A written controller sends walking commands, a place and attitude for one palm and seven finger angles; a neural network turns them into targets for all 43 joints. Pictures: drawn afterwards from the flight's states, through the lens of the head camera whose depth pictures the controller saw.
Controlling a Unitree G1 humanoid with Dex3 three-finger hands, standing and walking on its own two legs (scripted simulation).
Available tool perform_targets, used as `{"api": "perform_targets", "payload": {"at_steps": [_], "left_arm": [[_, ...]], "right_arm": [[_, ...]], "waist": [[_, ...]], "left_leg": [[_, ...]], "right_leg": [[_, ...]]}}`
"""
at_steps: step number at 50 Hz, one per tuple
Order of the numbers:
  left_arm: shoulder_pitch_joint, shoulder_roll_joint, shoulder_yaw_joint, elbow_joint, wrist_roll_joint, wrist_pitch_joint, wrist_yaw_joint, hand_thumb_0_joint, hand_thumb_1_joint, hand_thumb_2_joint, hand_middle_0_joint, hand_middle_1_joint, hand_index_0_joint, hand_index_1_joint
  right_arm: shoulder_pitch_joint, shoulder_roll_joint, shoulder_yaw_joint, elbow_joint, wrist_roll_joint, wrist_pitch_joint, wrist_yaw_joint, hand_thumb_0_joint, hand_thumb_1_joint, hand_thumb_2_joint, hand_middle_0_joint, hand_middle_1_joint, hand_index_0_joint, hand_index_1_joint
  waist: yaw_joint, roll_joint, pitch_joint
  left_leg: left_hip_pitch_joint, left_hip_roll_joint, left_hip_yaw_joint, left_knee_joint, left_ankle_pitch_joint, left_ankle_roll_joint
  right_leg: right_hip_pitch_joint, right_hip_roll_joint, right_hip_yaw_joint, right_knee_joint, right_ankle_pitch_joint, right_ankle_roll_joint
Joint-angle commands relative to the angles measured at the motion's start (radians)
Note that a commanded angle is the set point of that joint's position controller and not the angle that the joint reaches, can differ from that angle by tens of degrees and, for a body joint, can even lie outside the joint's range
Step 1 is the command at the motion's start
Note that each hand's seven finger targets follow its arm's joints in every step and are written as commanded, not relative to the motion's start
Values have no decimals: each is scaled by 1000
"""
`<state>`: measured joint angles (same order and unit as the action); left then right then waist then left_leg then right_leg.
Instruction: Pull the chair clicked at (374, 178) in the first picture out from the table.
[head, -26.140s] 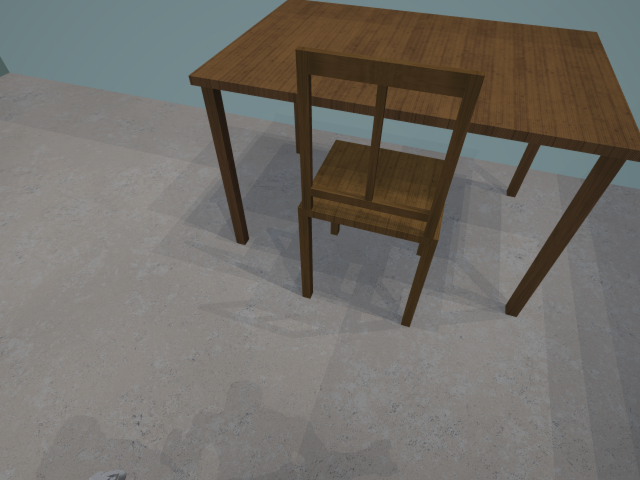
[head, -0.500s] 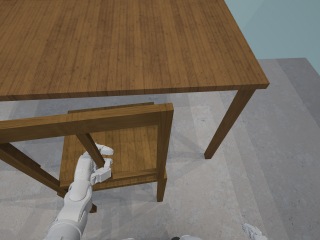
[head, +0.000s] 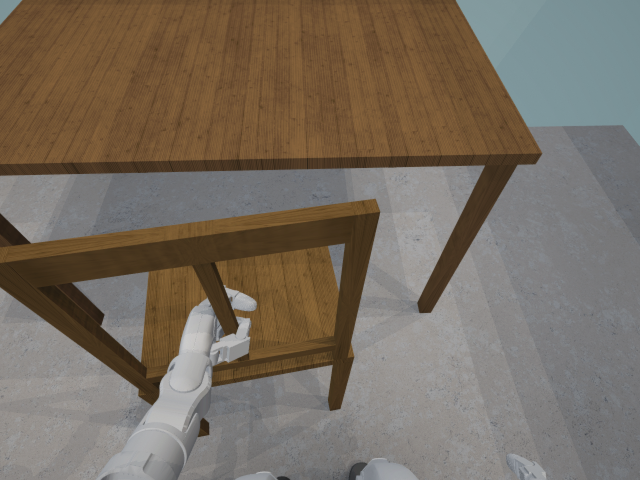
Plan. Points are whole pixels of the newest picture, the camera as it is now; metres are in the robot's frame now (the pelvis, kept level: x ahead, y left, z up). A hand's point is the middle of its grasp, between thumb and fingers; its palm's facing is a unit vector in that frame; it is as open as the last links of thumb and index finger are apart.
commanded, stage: step backward, pulling the chair out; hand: left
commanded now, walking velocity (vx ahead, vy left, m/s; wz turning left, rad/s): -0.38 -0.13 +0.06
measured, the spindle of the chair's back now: (227, 318) +0.33 +0.14 -0.05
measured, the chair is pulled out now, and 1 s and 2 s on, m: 0.16 0.27 0.45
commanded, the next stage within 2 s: none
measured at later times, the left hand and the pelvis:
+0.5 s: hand (241, 381) +0.25 +0.11 -0.07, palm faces -0.01 -0.99 -0.15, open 5.2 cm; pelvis -0.05 -0.01 +0.00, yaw +2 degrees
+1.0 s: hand (229, 425) +0.20 +0.12 -0.07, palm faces -0.05 -0.99 -0.14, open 5.1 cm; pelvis -0.11 +0.01 +0.00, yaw +1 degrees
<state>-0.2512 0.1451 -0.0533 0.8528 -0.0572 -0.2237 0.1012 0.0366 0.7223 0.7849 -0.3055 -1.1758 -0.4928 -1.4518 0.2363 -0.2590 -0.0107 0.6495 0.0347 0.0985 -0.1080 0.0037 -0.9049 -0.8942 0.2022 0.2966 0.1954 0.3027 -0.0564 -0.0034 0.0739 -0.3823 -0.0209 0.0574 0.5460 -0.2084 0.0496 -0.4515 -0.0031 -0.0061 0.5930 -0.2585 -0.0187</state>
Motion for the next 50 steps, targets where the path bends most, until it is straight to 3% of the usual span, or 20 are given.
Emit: {"api": "perform_targets", "payload": {"at_steps": [1,6,9,13,17,21,23,25,26,27,30,34,36,38,41,44,46,47,48,50], "left_arm": [[-167,92,19,-218,35,-55,2,0,900,900,-500,-1450,-500,-1450],[-175,93,22,-234,60,-64,-7,0,900,900,-500,-1450,-500,-1450],[-91,134,74,-240,47,-65,-1,0,900,900,-500,-1450,-500,-1450],[-74,206,108,-258,39,-72,17,0,900,900,-500,-1450,-500,-1450],[-97,181,102,-225,56,-32,24,0,900,900,-500,-1450,-500,-1450],[-111,146,87,-212,49,-24,20,0,900,900,-500,-1450,-500,-1450],[-131,134,55,-227,41,-19,18,0,900,900,-500,-1450,-500,-1450],[-148,94,23,-272,43,-20,9,0,900,900,-500,-1450,-500,-1450],[-142,57,2,-270,40,-18,0,0,900,900,-500,-1450,-500,-1450],[-159,33,-24,-301,41,-24,-13,0,900,900,-500,-1450,-500,-1450],[-170,58,-4,-343,52,-22,-13,0,900,900,-500,-1450,-500,-1450],[-108,88,28,-305,56,-22,-11,0,900,900,-500,-1450,-500,-1450],[-111,138,67,-282,56,-30,-3,0,900,900,-500,-1450,-500,-1450],[-82,161,90,-219,59,-16,3,0,900,900,-500,-1450,-500,-1450],[-106,115,71,-221,70,0,1,0,900,900,-500,-1450,-500,-1450],[-87,90,47,-243,54,-8,-2,0,900,900,-500,-1450,-500,-1450],[-113,39,-4,-307,50,-15,-10,0,900,900,-500,-1450,-500,-1450],[-126,16,-19,-311,42,-15,-16,0,900,900,-500,-1450,-500,-1450],[-175,44,-4,-398,48,-20,-20,0,900,900,-500,-1450,-500,-1450],[-184,23,-14,-375,53,-18,-9,0,900,900,-500,-1450,-500,-1450]], "right_arm": [[-23,-113,-41,-108,-23,-48,0,0,-900,-900,200,300,200,300],[-23,-117,-48,-70,-39,-77,10,0,-900,-900,200,300,200,300],[-16,-107,-58,-74,-29,-79,9,0,-900,-900,200,300,200,300],[-24,-92,-57,-80,-13,-83,-3,0,-900,-900,200,300,200,300],[-86,-83,-36,-74,-16,-85,7,0,-900,-900,200,300,200,300],[-50,-91,-20,-46,-7,-88,-1,0,-900,-900,200,300,200,300],[-35,-106,-25,-38,-9,-86,-15,0,-900,-900,200,300,200,300],[-36,-126,-43,-69,-18,-77,-17,0,-900,-900,200,300,200,300],[-28,-113,-48,-76,-16,-69,-8,0,-900,-900,200,300,200,300],[-18,-99,-53,-85,-14,-66,5,0,-900,-900,200,300,200,300],[-64,-98,-48,-97,-37,-68,2,0,-900,-900,200,300,200,300],[-42,-96,-57,-89,-35,-73,8,0,-900,-900,200,300,200,300],[-10,-85,-64,-73,-25,-73,0,0,-900,-900,200,300,200,300],[-23,-84,-59,-60,-24,-77,-2,0,-900,-900,200,300,200,300],[-48,-67,-24,-56,-25,-84,4,0,-900,-900,200,300,200,300],[-29,-87,-11,-46,-20,-84,-13,0,-900,-900,200,300,200,300],[-63,-125,-32,-88,-29,-75,-19,0,-900,-900,200,300,200,300],[-75,-89,-33,-85,-35,-70,-5,0,-900,-900,200,300,200,300],[-95,-85,-32,-84,-63,-77,5,0,-900,-900,200,300,200,300],[-80,-74,-42,-60,-57,-87,16,0,-900,-900,200,300,200,300]], "waist": [[31,117,-288],[20,152,-280],[22,111,-373],[17,-71,-345],[43,-97,-320],[12,-97,-330],[0,-62,-293],[25,107,-300],[28,86,-340],[21,63,-369],[28,265,-289],[22,80,-291],[6,-145,-358],[38,-170,-351],[28,-168,-348],[2,-113,-326],[22,178,-288],[29,169,-313],[36,283,-314],[33,246,-227]], "left_leg": [[61,324,-277,-155,252,79],[92,294,-234,-106,304,35],[128,248,-170,-45,272,11],[58,62,-61,159,-186,-69],[-76,33,-173,400,-317,-69],[15,40,-143,97,-213,-71],[104,74,-120,-136,3,-62],[119,246,-277,-149,397,16],[159,272,-242,-100,504,22],[178,261,-195,-94,442,12],[54,284,-198,-132,384,23],[5,223,-140,-8,252,-36],[20,77,-48,152,-105,-92],[-15,17,-90,366,-368,-86],[-10,51,-130,289,-321,-74],[115,85,-90,-161,-76,-61],[41,324,-341,-207,263,60],[83,372,-323,-190,410,88],[90,394,-341,-212,428,111],[134,390,-297,-130,615,118]], "right_leg": [[206,-33,50,66,-7,-3],[206,-47,49,-18,128,-9],[255,-60,74,-65,245,-8],[191,-286,332,-280,198,-90],[263,-383,319,-284,303,-149],[326,-272,153,-185,470,-84],[289,-206,96,-122,405,-30],[233,-57,8,20,312,36],[241,-43,10,32,286,33],[261,-45,12,4,238,32],[253,-47,-4,95,115,19],[332,-113,64,-32,424,-15],[315,-251,206,-173,493,-70],[268,-346,284,-294,356,-124],[273,-319,174,-244,308,-104],[240,-194,38,-122,259,-14],[182,-28,-42,167,119,44],[149,-18,-10,245,-79,29],[104,-23,13,348,-195,26],[24,-29,26,361,-217,9]]}}
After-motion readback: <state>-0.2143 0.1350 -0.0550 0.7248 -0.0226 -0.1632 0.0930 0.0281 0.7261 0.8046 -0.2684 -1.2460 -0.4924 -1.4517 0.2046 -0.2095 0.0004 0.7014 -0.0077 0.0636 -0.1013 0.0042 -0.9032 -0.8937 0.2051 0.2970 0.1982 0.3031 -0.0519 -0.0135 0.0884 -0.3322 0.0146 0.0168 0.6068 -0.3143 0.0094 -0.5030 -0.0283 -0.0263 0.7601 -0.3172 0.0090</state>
